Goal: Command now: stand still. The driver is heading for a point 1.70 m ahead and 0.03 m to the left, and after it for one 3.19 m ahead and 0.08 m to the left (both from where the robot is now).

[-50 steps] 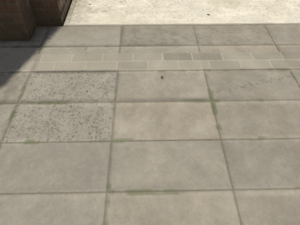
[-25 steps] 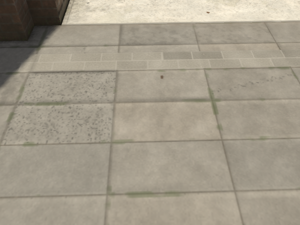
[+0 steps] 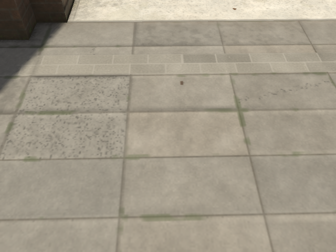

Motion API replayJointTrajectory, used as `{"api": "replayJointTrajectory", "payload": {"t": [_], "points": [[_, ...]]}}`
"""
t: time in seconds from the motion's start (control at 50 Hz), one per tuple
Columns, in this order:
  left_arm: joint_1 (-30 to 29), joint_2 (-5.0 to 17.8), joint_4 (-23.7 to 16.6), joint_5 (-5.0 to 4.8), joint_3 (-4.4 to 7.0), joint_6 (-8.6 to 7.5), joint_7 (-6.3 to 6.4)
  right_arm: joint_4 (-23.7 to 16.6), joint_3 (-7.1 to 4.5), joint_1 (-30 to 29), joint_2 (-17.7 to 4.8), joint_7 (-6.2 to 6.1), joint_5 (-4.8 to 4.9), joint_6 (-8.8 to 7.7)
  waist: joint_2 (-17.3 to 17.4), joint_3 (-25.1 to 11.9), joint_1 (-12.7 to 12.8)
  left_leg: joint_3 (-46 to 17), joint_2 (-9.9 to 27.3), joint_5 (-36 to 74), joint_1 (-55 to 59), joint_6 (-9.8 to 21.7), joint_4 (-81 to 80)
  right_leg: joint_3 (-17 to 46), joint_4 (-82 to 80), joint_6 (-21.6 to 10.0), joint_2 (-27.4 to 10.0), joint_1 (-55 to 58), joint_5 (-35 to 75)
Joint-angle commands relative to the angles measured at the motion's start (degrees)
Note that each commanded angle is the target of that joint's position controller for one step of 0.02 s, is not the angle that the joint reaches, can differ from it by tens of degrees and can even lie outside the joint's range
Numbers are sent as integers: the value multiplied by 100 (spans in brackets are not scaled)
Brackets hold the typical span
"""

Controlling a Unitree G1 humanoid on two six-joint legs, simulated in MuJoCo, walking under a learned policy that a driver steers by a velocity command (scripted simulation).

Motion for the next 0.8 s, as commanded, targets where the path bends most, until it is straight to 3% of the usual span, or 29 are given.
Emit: {"api": "replayJointTrajectory", "payload": {"t": [0.02, 0.14, 0.16, 0.2, 0.24, 0.26, 0.28, 0.32, 0.36, 0.42, 0.44, 0.46, 0.48, 0.5, 0.52, 0.54, 0.56, 0.58, 0.64, 0.7, 0.74, 0.8], "points": [[461, 380, 3, -1, 47, -1, 11, 44, -44, 659, -364, -11, -1, -3, 50, 279, 4, -435, 746, 1961, -764, 81, -331, 685, -178, -154, -739, 490, 1463], [471, 371, 26, -3, 38, 12, 8, 54, -34, 669, -353, -7, -3, -6, 53, 321, 8, -447, 751, 1877, -786, 90, -378, 680, -210, -133, -738, 459, 1312], [486, 346, 36, 5, 30, 18, 3, 71, -32, 725, -343, -3, -15, -7, 64, 234, -10, -459, 716, 1391, -744, 124, -463, 648, -226, -143, -678, 462, 869], [345, 418, -46, 25, 71, 42, -26, 86, -117, 854, -518, 14, -45, 14, 232, 425, -88, -650, 677, -222, -827, 339, -620, 437, 126, -200, -386, 76, -421], [25, 394, -256, 90, 97, 25, -106, 74, -231, 1087, -773, 39, -23, 34, 724, 943, -287, -1513, 1174, -1917, -785, 774, -1124, 0, 982, -198, -23, -1049, -1395], [-181, 338, -412, 147, 84, -17, -146, 79, -272, 1185, -845, 47, -12, 24, 800, 1299, -357, -1900, 1554, -2231, -735, 993, -1349, -227, 1322, -191, -71, -1595, -1427], [-398, 325, -567, 174, 85, -76, -180, 86, -295, 1264, -842, 54, -26, -8, 766, 1528, -416, -2149, 1821, -2072, -672, 1163, -1453, -279, 1646, -193, -253, -1988, -1348], [-698, 464, -841, 161, 147, -200, -238, 111, -338, 1451, -881, 73, -109, -105, 600, 1585, -463, -2257, 2030, -1015, -99, 1339, -1429, -178, 2202, -198, -471, -2774, -1505], [-831, 557, -1048, 121, 211, -314, -297, 90, -374, 1462, -933, 88, -120, -200, 479, 1399, -404, -1941, 1984, 215, 420, 1291, -1251, -137, 2241, -193, -574, -3058, -1449], [-849, 568, -1271, 33, 278, -358, -382, -36, -404, 1177, -1016, 113, -108, -279, 544, 1090, -192, -1297, 1719, 1273, 63, 1027, -1003, -318, 1721, -236, -400, -2147, -989], [-511, 509, -1215, 2, 292, -355, -395, -105, -408, 946, -1048, 129, -73, -297, 559, 959, 38, -982, 1558, 1699, -432, 882, -776, -460, 1389, -283, -242, -1293, -695], [186, 466, -993, -29, 335, -355, -387, -177, -400, 683, -1076, 153, -23, -326, 453, 716, 425, -604, 1310, 2504, -1078, 695, -237, -637, 932, -331, 34, 23, -235], [1028, 670, -674, -32, 462, -357, -344, -183, -378, 718, -1056, 193, -26, -370, 116, 274, 739, -239, 982, 3170, -1536, 539, 797, -640, 703, -385, 207, 1273, -175], [1982, 1133, -498, 72, 614, -381, -266, -285, -316, 672, -925, 239, -25, -412, -549, -297, 1147, 221, 548, 2514, -2377, 315, 2478, 648, 135, -619, -778, 2388, -1140], [2452, 1663, -453, 150, 687, -358, -273, -506, -227, 979, -409, 277, 45, -421, -1842, -845, 978, 512, -286, -863, -3318, 116, 4622, 3799, -1296, -1273, -2497, 2671, -2306], [1727, 1344, -518, 74, 583, -279, -272, -614, -306, 563, -696, 322, -106, -381, -943, -251, 571, -187, 119, -689, -3606, 279, 5231, 4256, -1651, -1268, -2433, 1790, -3017], [968, 1182, -754, 74, 519, -288, -276, -755, -312, 219, -670, 379, -103, -373, -430, 339, 316, -133, 417, -96, -3751, 360, 5312, 3537, -1580, -1189, -2375, 1105, -2819], [584, 1039, -861, 70, 457, -342, -301, -780, -306, 79, -600, 409, -93, -394, -42, 552, 168, -129, 613, 339, -3587, 374, 5036, 2830, -1649, -1092, -2120, 617, -1862], [602, 707, -774, 65, 285, -493, -260, -697, -351, 411, -519, 445, -146, -256, -172, 426, -219, 58, 719, 564, -2976, 225, 4462, 1497, -1632, -871, -1602, 250, 308], [993, 746, -618, 77, 209, -579, -207, -782, -397, 151, -553, 410, -120, -131, -244, 414, -310, 351, 576, 628, -3093, 57, 3988, 651, -1323, -882, -1486, 433, 3281], [1088, 722, -584, 81, 148, -559, -189, -938, -380, -352, -509, 394, -90, -102, -414, 411, -250, 521, 483, 898, -3146, -3, 3321, 264, -1161, -796, -1333, 496, 4201], [1170, 623, -541, 54, 58, -513, -144, -1123, -316, -1022, -414, 368, -31, -101, -663, 333, -96, 759, 265, 1404, -2655, -10, 2149, -60, -943, -625, -1150, 443, 4638]]}}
